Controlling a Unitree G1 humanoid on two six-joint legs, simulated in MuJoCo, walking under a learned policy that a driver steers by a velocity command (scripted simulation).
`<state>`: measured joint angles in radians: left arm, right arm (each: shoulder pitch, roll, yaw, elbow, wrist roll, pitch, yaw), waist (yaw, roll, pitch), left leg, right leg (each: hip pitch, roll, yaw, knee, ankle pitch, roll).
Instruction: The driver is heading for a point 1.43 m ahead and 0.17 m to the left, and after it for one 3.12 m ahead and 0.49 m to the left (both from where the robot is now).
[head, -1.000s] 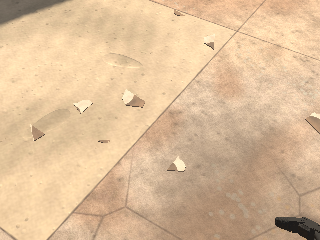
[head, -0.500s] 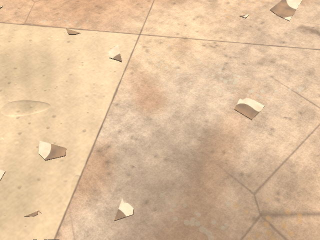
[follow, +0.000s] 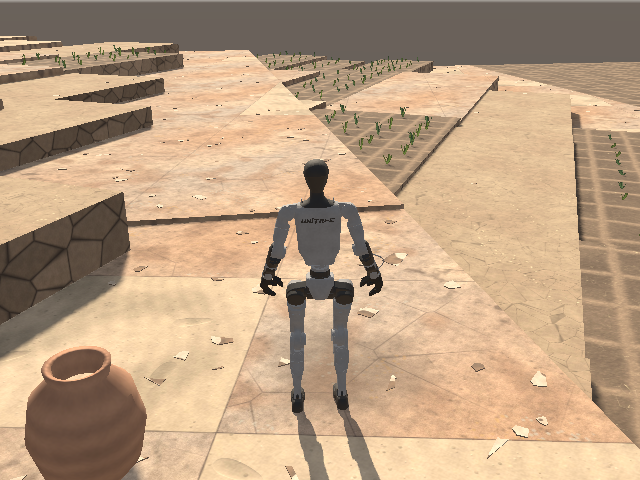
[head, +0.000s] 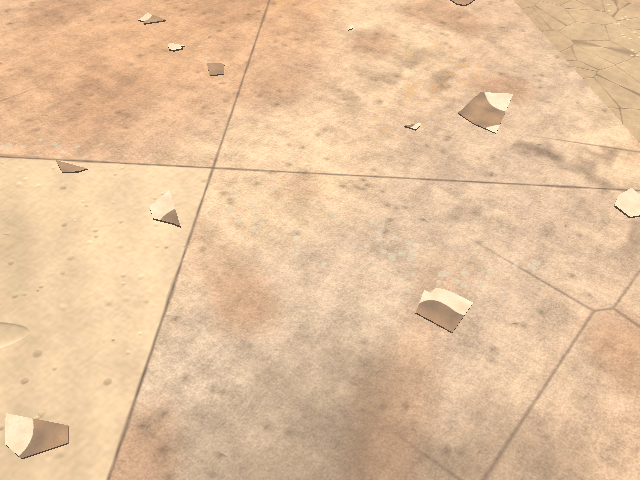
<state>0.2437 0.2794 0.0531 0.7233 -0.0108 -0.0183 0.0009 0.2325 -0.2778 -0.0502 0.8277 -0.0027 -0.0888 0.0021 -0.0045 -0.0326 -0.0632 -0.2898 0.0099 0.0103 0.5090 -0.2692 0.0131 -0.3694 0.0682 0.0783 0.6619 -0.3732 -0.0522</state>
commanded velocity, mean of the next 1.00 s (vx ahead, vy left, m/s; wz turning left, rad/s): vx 0.48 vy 0.00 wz -0.03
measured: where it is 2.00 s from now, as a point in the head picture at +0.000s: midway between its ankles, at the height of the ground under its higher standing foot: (323, 290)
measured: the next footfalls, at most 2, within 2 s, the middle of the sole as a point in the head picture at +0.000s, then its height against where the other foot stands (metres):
right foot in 0.40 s outside the picture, level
left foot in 0.90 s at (271, 432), level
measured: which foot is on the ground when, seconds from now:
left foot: down 0.00-0.42, up 0.44-0.88, down 0.90-1.00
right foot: up 0.00-0.38, down 0.40-0.92, up 0.94-1.00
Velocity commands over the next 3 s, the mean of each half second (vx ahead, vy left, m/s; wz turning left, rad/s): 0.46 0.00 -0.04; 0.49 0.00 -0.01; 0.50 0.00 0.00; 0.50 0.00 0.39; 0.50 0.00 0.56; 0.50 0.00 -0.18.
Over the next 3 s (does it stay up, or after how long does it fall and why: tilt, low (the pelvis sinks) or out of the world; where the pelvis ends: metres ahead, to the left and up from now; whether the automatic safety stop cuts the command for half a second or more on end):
stays up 1.57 0.22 0.00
